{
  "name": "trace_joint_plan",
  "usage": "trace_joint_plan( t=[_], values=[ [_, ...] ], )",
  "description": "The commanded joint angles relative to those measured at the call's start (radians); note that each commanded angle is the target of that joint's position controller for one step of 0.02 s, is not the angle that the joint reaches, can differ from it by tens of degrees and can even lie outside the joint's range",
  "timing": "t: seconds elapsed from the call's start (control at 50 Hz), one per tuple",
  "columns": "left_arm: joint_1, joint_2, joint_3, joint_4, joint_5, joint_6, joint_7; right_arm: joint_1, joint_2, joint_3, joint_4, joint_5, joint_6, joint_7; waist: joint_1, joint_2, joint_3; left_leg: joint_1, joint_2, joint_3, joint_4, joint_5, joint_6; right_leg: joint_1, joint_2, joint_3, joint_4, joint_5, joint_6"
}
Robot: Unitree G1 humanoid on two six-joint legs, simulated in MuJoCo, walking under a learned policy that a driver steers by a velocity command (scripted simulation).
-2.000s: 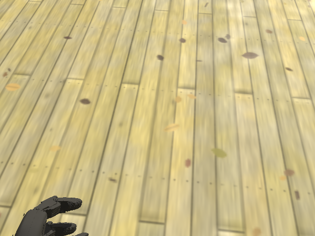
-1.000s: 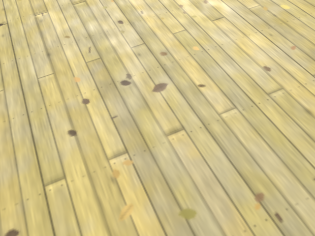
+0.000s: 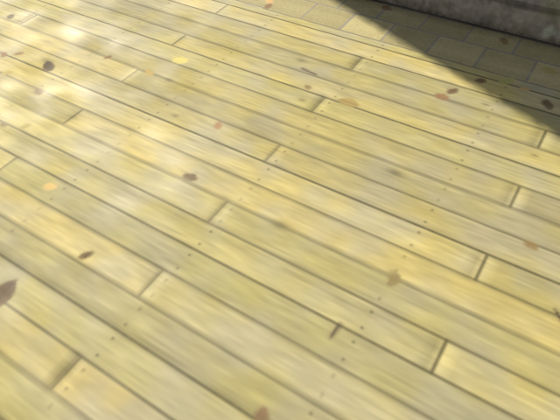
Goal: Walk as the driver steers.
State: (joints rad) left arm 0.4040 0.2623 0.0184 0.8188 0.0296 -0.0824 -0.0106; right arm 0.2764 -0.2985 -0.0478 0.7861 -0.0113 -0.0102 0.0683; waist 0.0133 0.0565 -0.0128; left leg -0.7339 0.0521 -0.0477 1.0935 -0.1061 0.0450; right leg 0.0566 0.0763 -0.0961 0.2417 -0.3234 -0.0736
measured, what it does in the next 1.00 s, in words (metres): walks ahead, turning left: left foot, then right foot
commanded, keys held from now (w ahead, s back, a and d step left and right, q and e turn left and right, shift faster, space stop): w+q+shift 1.00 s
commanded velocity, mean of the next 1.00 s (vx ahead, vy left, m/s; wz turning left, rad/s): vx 0.98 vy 0.00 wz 0.87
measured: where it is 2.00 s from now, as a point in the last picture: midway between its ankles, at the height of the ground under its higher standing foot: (6, 206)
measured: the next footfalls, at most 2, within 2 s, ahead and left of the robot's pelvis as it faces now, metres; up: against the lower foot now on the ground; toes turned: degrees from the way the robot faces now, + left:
left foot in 0.22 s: +0.34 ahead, +0.05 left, +0.00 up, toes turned +14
right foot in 0.62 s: +0.80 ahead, +0.00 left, +0.00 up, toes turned +36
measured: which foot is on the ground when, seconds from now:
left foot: up 0.00-0.20, down 0.22-0.62, up 0.64-1.00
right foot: down 0.00-0.22, up 0.24-0.60, down 0.62-1.00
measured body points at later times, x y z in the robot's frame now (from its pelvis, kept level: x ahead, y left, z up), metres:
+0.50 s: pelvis +0.42 +0.04 +0.00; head +0.45 +0.04 +0.45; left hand +0.58 +0.32 -0.05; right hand +0.51 -0.24 -0.13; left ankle +0.30 +0.04 -0.74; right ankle +0.68 -0.08 -0.67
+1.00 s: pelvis +0.82 +0.21 -0.02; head +0.84 +0.24 +0.43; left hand +0.55 +0.32 -0.14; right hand +1.17 +0.31 -0.05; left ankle +0.88 +0.40 -0.69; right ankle +0.77 -0.02 -0.74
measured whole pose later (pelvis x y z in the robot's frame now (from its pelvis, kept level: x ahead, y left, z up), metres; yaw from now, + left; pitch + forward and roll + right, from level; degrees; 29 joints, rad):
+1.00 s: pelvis +0.82 +0.21 -0.02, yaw +53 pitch +2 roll -2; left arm 0.53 0.30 0.04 0.90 0.03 -0.10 0.01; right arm -0.09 -0.33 -0.02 0.56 -0.03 0.01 0.10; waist 0.09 0.04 0.04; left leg -0.78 0.04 0.13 0.86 -0.05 0.15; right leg 0.22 -0.01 -0.30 0.20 -0.42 0.06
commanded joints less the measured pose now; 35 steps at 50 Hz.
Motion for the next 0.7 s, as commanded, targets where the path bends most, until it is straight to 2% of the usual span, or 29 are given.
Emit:
trace_joint_plan(
  t=[0.02,0.08,0.12,0.14,0.16,0.18,0.2,0.22,0.24,0.26,0.28,0.3,0.32,0.34,0.36,0.4,0.42,0.46,0.48,0.5,0.54,0.56,0.58,0.6,0.62,0.64,0.66,0.68,0.7],
  values=[
    [-0.047,0.097,0.019,-0.039,-0.001,-0.043,0.001,-0.132,-0.047,-0.003,-0.087,0.003,-0.011,0.007,-0.004,-0.121,0.185,-0.106,0.001,0.047,-0.084,0.126,0.009,-0.123,-0.235,0.025,-0.205,0.394,0.010],
    [-0.016,0.098,0.011,-0.003,-0.009,-0.055,0.015,-0.221,-0.022,0.019,-0.120,-0.004,-0.015,0.021,-0.004,-0.089,0.185,-0.011,-0.011,0.167,-0.247,0.174,0.055,-0.088,-0.224,-0.085,-0.203,0.711,0.052],
    [0.009,0.135,0.015,0.012,-0.006,-0.055,0.033,-0.226,-0.030,0.025,-0.124,-0.001,-0.010,0.020,-0.019,-0.108,0.126,0.136,-0.088,0.259,-0.325,0.154,0.093,-0.023,-0.233,-0.127,-0.111,1.203,0.081],
    [0.014,0.169,0.023,0.016,0.002,-0.048,0.048,-0.195,-0.047,0.023,-0.119,0.000,-0.005,0.017,-0.046,-0.147,0.082,0.189,-0.120,0.276,-0.342,0.114,0.110,0.041,-0.252,-0.134,-0.018,1.419,0.094],
    [-0.003,0.203,0.034,0.011,0.012,-0.033,0.064,-0.103,-0.076,0.015,-0.097,-0.001,0.000,0.012,-0.104,-0.179,0.019,0.278,-0.153,0.278,-0.353,0.057,0.126,0.083,-0.271,-0.133,0.127,1.574,0.104],
    [-0.043,0.233,0.045,-0.003,0.023,-0.013,0.074,0.061,-0.119,-0.003,-0.052,-0.002,0.005,0.006,-0.191,-0.193,-0.065,0.437,-0.182,0.266,-0.346,-0.013,0.149,0.068,-0.288,-0.123,0.349,1.652,0.103],
    [-0.109,0.258,0.055,-0.028,0.032,0.004,0.075,0.296,-0.174,-0.031,0.018,-0.004,0.004,-0.007,-0.299,-0.182,-0.149,0.670,-0.176,0.190,-0.386,-0.090,0.194,-0.047,-0.295,-0.099,0.656,1.577,0.091],
    [-0.161,0.240,0.057,-0.036,0.020,0.009,0.057,0.401,-0.221,-0.061,0.056,0.004,-0.001,-0.026,-0.351,-0.059,-0.151,0.857,-0.122,0.077,-0.506,-0.109,0.255,-0.257,-0.158,-0.116,1.112,0.915,0.075],
    [-0.187,0.035,0.000,-0.100,0.038,-0.024,0.031,0.304,-0.267,-0.069,0.060,0.008,0.009,-0.040,-0.197,0.192,-0.077,0.995,0.030,-0.236,-0.424,0.005,0.318,-0.715,0.012,-0.016,1.463,-0.155,0.079],
    [-0.152,0.066,-0.007,-0.196,0.004,-0.048,0.020,0.221,-0.314,-0.082,0.012,0.000,0.012,-0.046,-0.137,0.182,-0.233,1.136,0.174,-0.702,-0.686,-0.275,0.489,-0.956,0.012,0.204,1.551,-0.155,0.090],
    [-0.200,0.125,-0.010,-0.199,0.020,-0.070,0.013,0.192,-0.243,-0.076,-0.014,-0.003,0.010,-0.056,-0.139,-0.009,-0.139,1.025,0.201,-0.772,-0.854,-0.459,0.436,-0.984,-0.059,0.245,1.426,-0.054,0.062],
    [-0.207,0.145,-0.008,-0.191,0.019,-0.075,0.008,0.153,-0.182,-0.062,-0.004,-0.007,0.005,-0.061,-0.076,-0.122,-0.016,0.838,0.179,-0.702,-0.897,-0.457,0.387,-0.933,-0.105,0.232,1.305,0.008,0.059],
    [-0.220,0.135,-0.012,-0.191,0.037,-0.062,0.011,0.119,-0.164,-0.054,-0.001,-0.007,-0.007,-0.062,-0.026,-0.174,0.055,0.680,0.133,-0.616,-0.904,-0.365,0.353,-0.870,-0.135,0.220,1.226,-0.003,0.073],
    [-0.202,0.123,-0.019,-0.189,0.054,-0.034,0.010,0.092,-0.162,-0.050,-0.010,-0.006,-0.023,-0.068,0.012,-0.189,0.092,0.556,0.083,-0.533,-0.913,-0.321,0.336,-0.811,-0.159,0.215,1.165,-0.015,0.095],
    [-0.199,0.110,-0.025,-0.194,0.059,-0.006,0.007,0.078,-0.152,-0.042,-0.009,-0.003,-0.037,-0.068,0.039,-0.182,0.126,0.436,0.046,-0.467,-0.934,-0.302,0.324,-0.764,-0.183,0.197,1.089,-0.024,0.113],
    [-0.300,0.094,-0.037,-0.249,0.053,0.017,-0.002,0.068,-0.168,-0.046,-0.018,0.006,-0.063,-0.062,0.028,-0.146,0.164,0.274,-0.024,-0.360,-0.976,-0.194,0.310,-0.680,-0.202,0.137,0.879,0.060,0.140],
    [-0.360,0.087,-0.042,-0.275,0.040,0.017,-0.009,0.071,-0.171,-0.050,-0.021,0.006,-0.069,-0.062,0.011,-0.121,0.170,0.230,-0.050,-0.327,-0.984,-0.141,0.294,-0.631,-0.202,0.118,0.761,0.147,0.149],
    [-0.446,0.055,-0.055,-0.305,0.014,0.015,-0.020,0.090,-0.177,-0.060,-0.020,0.015,-0.071,-0.059,-0.041,-0.066,0.150,0.244,-0.093,-0.281,-0.962,-0.013,0.238,-0.529,-0.174,0.095,0.537,0.337,0.144],
    [-0.462,0.053,-0.055,-0.309,0.002,0.014,-0.021,0.110,-0.185,-0.065,-0.018,0.019,-0.070,-0.054,-0.067,-0.044,0.120,0.292,-0.088,-0.286,-0.947,0.078,0.219,-0.488,-0.150,0.087,0.470,0.407,0.137],
    [-0.472,0.061,-0.052,-0.313,-0.004,0.012,-0.019,0.126,-0.195,-0.070,-0.016,0.021,-0.069,-0.051,-0.085,-0.024,0.094,0.356,-0.073,-0.299,-0.928,0.160,0.206,-0.467,-0.132,0.086,0.422,0.439,0.129],
    [-0.476,0.093,-0.041,-0.318,-0.005,0.005,-0.011,0.140,-0.207,-0.079,-0.018,0.017,-0.064,-0.056,-0.096,0.000,0.061,0.497,-0.049,-0.325,-0.853,0.275,0.175,-0.443,-0.108,0.106,0.320,0.413,0.117],
    [-0.438,0.118,-0.031,-0.306,-0.003,0.001,-0.004,0.133,-0.216,-0.083,-0.022,0.014,-0.063,-0.061,-0.078,0.004,0.028,0.557,-0.044,-0.337,-0.781,0.374,0.153,-0.390,-0.085,0.115,0.278,0.365,0.112],
    [-0.345,0.163,-0.011,-0.279,-0.005,-0.003,0.007,0.124,-0.239,-0.088,-0.026,0.005,-0.063,-0.063,-0.033,0.001,-0.046,0.607,-0.044,-0.339,-0.650,0.515,0.129,-0.287,-0.055,0.119,0.276,0.264,0.101],
    [-0.175,0.206,0.012,-0.240,-0.008,-0.009,0.021,0.082,-0.270,-0.093,-0.032,0.000,-0.065,-0.058,0.076,-0.014,-0.145,0.581,-0.067,-0.318,-0.437,0.556,0.107,-0.099,-0.054,0.109,0.273,0.185,0.090],
    [0.052,0.261,0.042,-0.192,0.005,-0.015,0.042,0.031,-0.225,-0.081,-0.049,-0.004,-0.079,-0.056,0.187,-0.037,-0.253,0.430,-0.103,-0.281,-0.159,0.420,0.092,0.162,-0.154,0.181,0.327,0.040,0.067],
    [0.196,0.328,0.062,-0.167,0.047,-0.019,0.058,0.031,-0.037,-0.034,-0.097,0.008,-0.090,-0.062,0.189,-0.297,-0.352,0.159,-0.188,-0.182,0.178,-0.366,0.092,0.393,-0.455,0.543,0.242,-0.348,0.038],
    [0.066,0.377,0.079,-0.180,0.046,-0.009,0.045,0.131,-0.028,-0.011,-0.157,0.046,-0.082,-0.057,0.054,-0.538,-0.436,-0.027,-0.182,-0.106,0.357,-0.396,0.083,0.394,-0.591,1.080,0.003,-0.521,-0.056],
    [-0.069,0.249,0.064,-0.210,0.037,-0.001,0.039,0.039,-0.113,-0.019,-0.116,0.012,-0.057,-0.065,0.063,-0.283,-0.246,-0.089,-0.091,-0.072,0.379,-0.264,0.086,0.235,-0.513,0.920,-0.009,-0.616,-0.056],
    [-0.111,0.178,0.046,-0.204,0.027,0.003,0.034,-0.023,-0.132,-0.026,-0.120,-0.006,-0.046,-0.052,0.061,-0.166,-0.136,-0.077,-0.052,-0.044,0.320,-0.190,0.075,0.106,-0.464,0.705,0.020,-0.414,-0.041]
  ],
)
